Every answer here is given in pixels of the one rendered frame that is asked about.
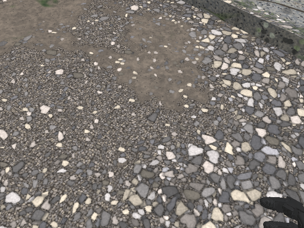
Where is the right robot hand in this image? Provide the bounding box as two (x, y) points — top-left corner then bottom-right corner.
(259, 196), (304, 228)

